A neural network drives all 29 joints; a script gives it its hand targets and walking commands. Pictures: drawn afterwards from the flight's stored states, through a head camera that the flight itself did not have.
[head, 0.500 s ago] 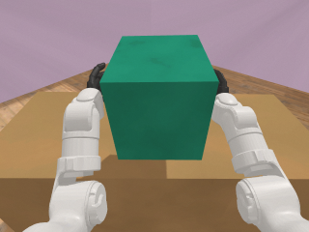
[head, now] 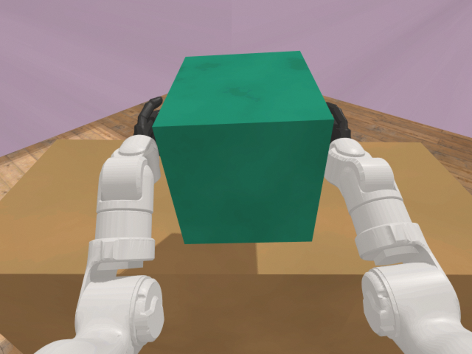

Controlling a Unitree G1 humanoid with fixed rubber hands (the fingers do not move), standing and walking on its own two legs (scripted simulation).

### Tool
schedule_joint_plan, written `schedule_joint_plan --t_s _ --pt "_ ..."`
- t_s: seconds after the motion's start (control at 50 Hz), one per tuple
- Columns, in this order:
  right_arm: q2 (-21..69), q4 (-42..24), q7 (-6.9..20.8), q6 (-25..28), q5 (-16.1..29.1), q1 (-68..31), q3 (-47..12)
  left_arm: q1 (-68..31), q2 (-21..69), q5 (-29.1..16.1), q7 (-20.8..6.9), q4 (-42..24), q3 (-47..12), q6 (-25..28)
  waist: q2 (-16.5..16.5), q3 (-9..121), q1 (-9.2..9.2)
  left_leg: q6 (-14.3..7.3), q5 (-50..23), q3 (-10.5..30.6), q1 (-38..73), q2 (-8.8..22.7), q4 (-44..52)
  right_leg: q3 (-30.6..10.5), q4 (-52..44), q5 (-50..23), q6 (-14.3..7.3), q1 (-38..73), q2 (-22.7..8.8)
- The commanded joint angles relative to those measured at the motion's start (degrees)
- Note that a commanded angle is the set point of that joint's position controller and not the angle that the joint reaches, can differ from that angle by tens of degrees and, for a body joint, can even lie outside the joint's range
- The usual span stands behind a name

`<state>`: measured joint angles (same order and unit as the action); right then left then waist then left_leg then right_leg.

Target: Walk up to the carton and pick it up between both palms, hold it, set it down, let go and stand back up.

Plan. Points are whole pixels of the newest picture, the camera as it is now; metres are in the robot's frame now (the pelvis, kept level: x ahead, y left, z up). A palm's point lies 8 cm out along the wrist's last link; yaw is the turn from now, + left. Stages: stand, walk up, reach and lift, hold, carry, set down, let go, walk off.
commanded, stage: hold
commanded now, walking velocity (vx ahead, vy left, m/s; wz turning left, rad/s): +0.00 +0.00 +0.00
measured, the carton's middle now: (244, 143) +0.42 -0.02 +0.21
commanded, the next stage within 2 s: none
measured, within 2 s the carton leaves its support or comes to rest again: neither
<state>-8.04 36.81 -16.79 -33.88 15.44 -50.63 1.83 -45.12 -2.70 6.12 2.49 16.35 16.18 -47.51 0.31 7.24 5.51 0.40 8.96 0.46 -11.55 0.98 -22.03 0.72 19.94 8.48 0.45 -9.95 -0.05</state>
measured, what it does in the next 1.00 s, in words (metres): stands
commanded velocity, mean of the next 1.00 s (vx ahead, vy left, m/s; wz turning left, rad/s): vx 0.00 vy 0.00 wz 0.00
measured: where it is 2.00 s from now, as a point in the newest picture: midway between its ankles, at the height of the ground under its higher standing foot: outside the picture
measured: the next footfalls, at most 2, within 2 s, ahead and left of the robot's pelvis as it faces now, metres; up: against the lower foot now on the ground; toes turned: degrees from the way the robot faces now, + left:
none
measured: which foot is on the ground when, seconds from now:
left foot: down 0.00-1.00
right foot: down 0.00-1.00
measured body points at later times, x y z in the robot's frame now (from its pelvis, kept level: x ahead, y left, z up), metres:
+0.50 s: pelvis +0.00 +0.00 +0.00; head -0.06 +0.01 +0.45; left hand +0.39 +0.13 +0.24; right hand +0.39 -0.18 +0.23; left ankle +0.03 +0.12 -0.75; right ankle +0.03 -0.12 -0.75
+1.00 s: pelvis +0.00 +0.00 +0.00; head -0.06 +0.01 +0.45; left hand +0.39 +0.13 +0.24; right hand +0.39 -0.17 +0.23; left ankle +0.03 +0.12 -0.75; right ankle +0.03 -0.12 -0.75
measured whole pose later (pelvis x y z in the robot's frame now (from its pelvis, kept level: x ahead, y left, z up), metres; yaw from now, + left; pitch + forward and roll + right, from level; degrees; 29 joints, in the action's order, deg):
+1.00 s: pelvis +0.00 +0.00 +0.00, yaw +0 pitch -2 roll -1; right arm -8.1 34.8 -17.0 -35.7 15.6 -50.2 1.8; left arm -45.1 -2.7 6.1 2.4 15.1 16.2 -48.8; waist 0.2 7.7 5.5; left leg 0.4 8.9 0.6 -11.5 1.0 -22.1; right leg 0.7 19.9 8.5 0.5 -9.9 0.0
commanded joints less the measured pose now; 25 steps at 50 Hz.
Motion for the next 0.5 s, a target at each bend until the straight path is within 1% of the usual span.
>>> schedule_joint_plan --t_s 0.0,0.02,0.04,0.06,0.08,0.12,0.14,0.16,0.18,0.2,0.22,0.24,0.26,0.28,0.32,0.36,0.38,0.4,0.42,0.44,0.48 --pt "41.7 -32.9 9.0 4.8 17.9 -63.1 -23.5 -50.9 37.3 -6.3 -5.9 -11.8 -27.5 3.9 -3.1 35.2 -6.33 0.5 -18.1 1.8 15.1 -3.7 -0.7 -0.2 -2.6 -9.8 2.0 10.4 6.9" --pt "41.8 -32.4 8.9 4.6 18.0 -62.8 -23.1 -51.1 37.6 -6.3 -6.0 -12.1 -27.6 3.8 -3.5 34.7 -6.19 0.6 -17.9 1.7 15.0 -3.7 -0.6 -0.3 -2.7 -9.6 1.9 10.3 6.8" --pt "41.3 -32.1 8.8 4.5 17.8 -63.0 -23.0 -50.2 37.2 -5.8 -6.2 -10.7 -26.9 3.4 -3.4 33.8 -6.37 0.5 -17.2 1.7 14.5 -3.8 -0.3 -0.1 -2.7 -9.1 1.9 10.5 6.8" --pt "41.7 -33.4 8.8 4.5 17.7 -63.9 -23.3 -49.5 37.0 -5.7 -6.2 -10.1 -26.5 3.3 -2.8 33.8 -6.75 0.3 -17.2 1.5 14.0 -3.8 -0.2 -0.2 -2.8 -9.3 2.0 10.7 6.7" --pt "42.1 -32.5 8.8 4.3 17.7 -62.9 -23.3 -49.7 37.0 -5.5 -6.3 -10.8 -26.5 3.4 -2.9 34.0 -6.86 0.3 -17.6 1.6 14.1 -3.7 -0.3 -0.3 -2.5 -9.6 2.1 10.7 6.8" --pt "41.8 -33.3 8.8 4.3 17.6 -63.0 -23.2 -50.2 37.4 -6.1 -6.3 -11.9 -27.3 3.3 -3.2 35.5 -6.27 0.5 -18.0 1.6 14.9 -3.8 -0.6 -0.2 -2.5 -10.0 2.0 10.8 6.9" --pt "41.2 -32.7 8.7 4.2 17.4 -62.8 -22.7 -49.7 37.4 -5.9 -6.5 -10.5 -26.8 3.2 -3.1 33.8 -5.96 0.4 -17.1 1.8 14.7 -3.8 -0.3 -0.2 -2.9 -9.2 1.9 10.4 6.7" --pt "41.6 -32.5 8.8 4.1 17.5 -63.1 -22.8 -50.2 37.0 -5.8 -6.6 -10.8 -26.3 3.3 -2.5 33.8 -6.43 0.3 -16.7 1.7 14.3 -3.8 -0.1 -0.2 -2.8 -9.0 2.0 10.5 6.7" --pt "41.9 -33.2 8.8 4.2 17.4 -63.2 -23.0 -50.7 37.1 -6.1 -6.6 -11.2 -26.7 3.3 -3.1 34.4 -6.13 0.3 -16.5 1.6 14.4 -3.9 -0.3 -0.4 -2.7 -9.4 2.0 10.5 6.5" --pt "42.2 -33.5 8.8 4.3 17.7 -63.3 -23.3 -50.9 37.3 -6.0 -6.5 -12.1 -26.7 3.5 -3.3 35.3 -6.47 0.4 -17.0 1.6 14.6 -3.9 -0.4 -0.3 -2.6 -9.6 1.9 10.7 6.6" --pt "42.0 -33.2 8.8 4.1 17.6 -62.8 -23.3 -50.2 37.0 -5.9 -6.4 -11.8 -26.6 3.4 -2.8 34.8 -6.55 0.4 -17.8 1.8 14.8 -3.7 -0.4 -0.3 -2.5 -9.9 2.0 10.3 6.8" --pt "42.0 -33.9 8.9 4.2 17.7 -63.3 -23.1 -50.6 37.4 -6.2 -6.5 -11.8 -27.0 3.4 -3.3 35.3 -6.46 0.5 -17.7 1.7 15.0 -3.8 -0.6 -0.3 -2.6 -9.7 1.9 10.3 6.7" --pt "41.8 -32.3 8.8 4.0 17.5 -63.4 -22.7 -50.7 37.1 -5.8 -6.6 -10.7 -26.4 3.3 -3.2 34.2 -6.4 0.4 -16.9 1.7 14.7 -3.8 -0.3 -0.3 -2.7 -9.1 1.9 10.3 6.8" --pt "41.6 -32.2 8.8 4.1 17.4 -63.2 -22.6 -49.5 37.1 -5.4 -6.7 -9.8 -26.0 3.1 -2.6 33.4 -6.48 0.3 -16.9 1.6 14.1 -3.8 -0.1 -0.3 -2.8 -9.3 1.9 10.3 6.8" --pt "41.5 -30.9 9.0 3.8 17.2 -62.5 -22.0 -50.2 36.7 -5.2 -6.9 -9.8 -25.3 3.2 -2.6 32.7 -6.44 0.3 -16.0 1.6 13.5 -3.9 0.3 -0.3 -2.7 -8.7 2.0 10.7 6.6" --pt "41.9 -32.3 8.9 4.1 17.5 -63.5 -22.4 -50.2 37.2 -5.5 -6.9 -10.4 -25.8 3.3 -3.0 34.2 -6.47 0.4 -16.6 1.6 13.9 -3.7 0.1 -0.3 -2.6 -9.1 1.8 11.0 6.7" --pt "41.8 -32.3 8.8 4.1 17.3 -63.0 -22.3 -50.2 36.8 -5.4 -6.9 -10.2 -25.7 3.2 -2.8 33.9 -6.25 0.3 -16.8 1.5 14.3 -3.9 0.0 -0.2 -2.6 -9.3 2.0 11.0 6.7" --pt "41.6 -31.9 8.8 4.1 17.2 -63.4 -22.3 -49.4 36.9 -4.8 -7.0 -9.3 -25.5 3.0 -3.4 32.6 -6.5 0.3 -16.4 1.6 13.9 -3.9 0.1 -0.3 -2.6 -9.1 1.9 10.6 6.6" --pt "41.9 -31.5 8.9 4.0 17.4 -63.0 -22.0 -50.6 37.2 -5.2 -7.0 -10.4 -25.7 3.3 -3.2 33.3 -6.28 0.4 -16.3 1.7 14.1 -3.8 0.1 -0.3 -2.6 -8.9 2.0 10.5 6.7" --pt "41.8 -31.6 9.0 3.9 17.4 -62.7 -22.3 -50.3 36.8 -5.4 -7.0 -10.3 -25.5 3.3 -2.6 33.2 -6.34 0.2 -16.3 1.7 13.7 -3.8 0.0 -0.4 -2.6 -9.2 1.9 11.0 6.6" --pt "41.5 -31.7 9.0 4.0 17.1 -63.1 -22.1 -50.4 37.0 -5.2 -7.0 -10.2 -25.8 3.2 -3.3 33.6 -6.19 0.4 -15.9 1.7 14.0 -3.8 0.0 -0.2 -2.6 -8.7 1.8 10.9 6.7"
